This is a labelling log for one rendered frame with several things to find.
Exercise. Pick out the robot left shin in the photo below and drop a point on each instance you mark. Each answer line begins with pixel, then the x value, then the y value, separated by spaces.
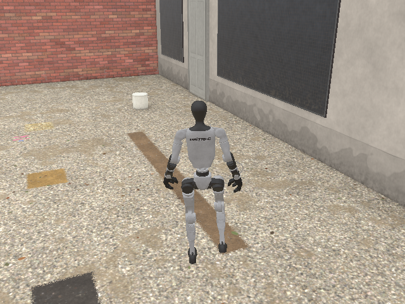
pixel 191 234

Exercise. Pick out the robot left forearm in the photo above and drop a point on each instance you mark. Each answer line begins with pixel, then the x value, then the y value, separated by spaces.
pixel 170 169

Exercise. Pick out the left robot hand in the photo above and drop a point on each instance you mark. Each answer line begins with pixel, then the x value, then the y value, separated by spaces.
pixel 172 180

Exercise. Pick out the right robot hand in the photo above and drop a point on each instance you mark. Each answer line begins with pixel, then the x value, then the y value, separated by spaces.
pixel 236 182

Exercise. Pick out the robot left thigh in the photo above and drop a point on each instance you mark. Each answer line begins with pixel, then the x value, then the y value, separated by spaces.
pixel 188 196

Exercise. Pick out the right robot upper arm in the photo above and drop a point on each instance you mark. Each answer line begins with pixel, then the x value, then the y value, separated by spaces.
pixel 224 144

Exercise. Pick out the robot right forearm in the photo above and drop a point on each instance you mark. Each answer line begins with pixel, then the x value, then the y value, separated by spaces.
pixel 233 168

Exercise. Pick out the left robot upper arm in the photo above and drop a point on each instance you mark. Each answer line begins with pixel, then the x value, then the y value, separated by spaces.
pixel 177 145

